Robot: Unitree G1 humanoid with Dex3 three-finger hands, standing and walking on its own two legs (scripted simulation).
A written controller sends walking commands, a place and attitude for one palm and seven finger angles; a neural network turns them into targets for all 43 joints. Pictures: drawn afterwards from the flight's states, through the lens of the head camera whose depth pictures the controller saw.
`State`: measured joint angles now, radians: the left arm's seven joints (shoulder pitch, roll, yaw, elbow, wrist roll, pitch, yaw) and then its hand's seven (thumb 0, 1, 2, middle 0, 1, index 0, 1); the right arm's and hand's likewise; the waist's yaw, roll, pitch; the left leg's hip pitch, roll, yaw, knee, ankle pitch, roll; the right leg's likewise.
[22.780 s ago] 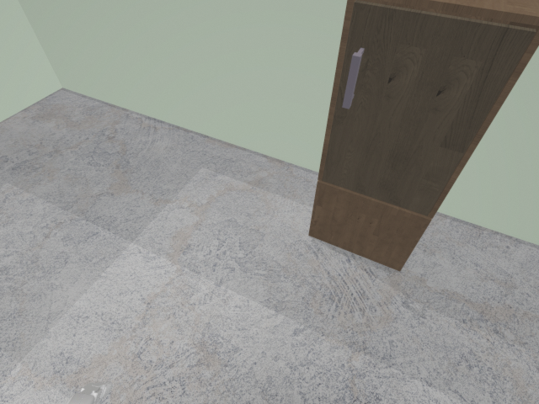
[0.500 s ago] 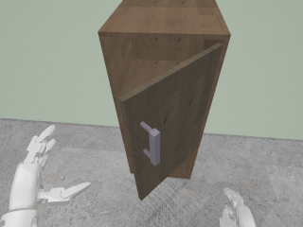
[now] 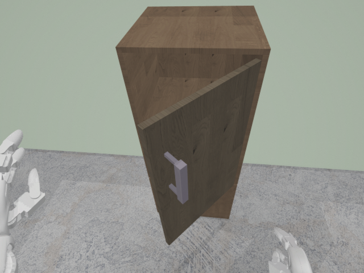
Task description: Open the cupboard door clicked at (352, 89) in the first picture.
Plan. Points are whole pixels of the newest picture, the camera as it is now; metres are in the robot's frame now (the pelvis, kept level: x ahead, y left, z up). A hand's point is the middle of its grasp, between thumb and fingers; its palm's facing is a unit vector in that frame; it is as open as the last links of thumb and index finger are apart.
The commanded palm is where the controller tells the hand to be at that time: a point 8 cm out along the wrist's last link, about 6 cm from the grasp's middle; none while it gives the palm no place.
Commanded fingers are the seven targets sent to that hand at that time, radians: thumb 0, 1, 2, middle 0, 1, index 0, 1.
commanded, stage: draw the hand back to the body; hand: left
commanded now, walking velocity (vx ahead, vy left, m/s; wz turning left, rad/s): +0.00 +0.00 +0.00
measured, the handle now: (176, 178) +0.32 +0.06 +0.04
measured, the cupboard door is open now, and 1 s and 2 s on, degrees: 49 49 49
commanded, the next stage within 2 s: step back with the hand held close in 0.24 s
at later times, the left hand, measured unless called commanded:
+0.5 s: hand (48, 197) +0.19 +0.26 +0.15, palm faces +0.43 -0.78 -0.46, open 7.4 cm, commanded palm +0.13 +0.29 +0.17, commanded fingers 0.00 0.90 0.90 -0.20 -0.30 -0.20 -0.30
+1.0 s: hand (7, 240) +0.12 +0.28 +0.14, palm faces +0.42 -0.76 -0.50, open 7.4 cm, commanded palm +0.06 +0.32 +0.17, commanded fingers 0.00 0.90 0.90 -0.20 -0.30 -0.20 -0.30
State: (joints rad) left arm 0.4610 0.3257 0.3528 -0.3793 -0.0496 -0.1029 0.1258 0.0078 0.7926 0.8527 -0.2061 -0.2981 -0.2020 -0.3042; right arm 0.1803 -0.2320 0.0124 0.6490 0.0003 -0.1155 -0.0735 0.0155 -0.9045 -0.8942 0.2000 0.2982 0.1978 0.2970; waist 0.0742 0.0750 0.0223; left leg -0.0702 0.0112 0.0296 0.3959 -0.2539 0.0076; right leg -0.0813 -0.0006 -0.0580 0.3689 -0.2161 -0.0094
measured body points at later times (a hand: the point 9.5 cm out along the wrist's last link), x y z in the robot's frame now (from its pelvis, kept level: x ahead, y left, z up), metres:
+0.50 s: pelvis -0.01 -0.01 +0.00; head -0.01 -0.03 +0.45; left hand +0.16 +0.29 +0.18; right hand +0.18 -0.24 -0.09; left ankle -0.02 +0.11 -0.74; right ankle +0.00 -0.11 -0.74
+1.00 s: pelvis -0.08 +0.02 -0.02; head -0.07 +0.03 +0.43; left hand +0.09 +0.32 +0.17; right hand +0.10 -0.22 -0.09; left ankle -0.02 +0.11 -0.74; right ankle -0.01 -0.11 -0.74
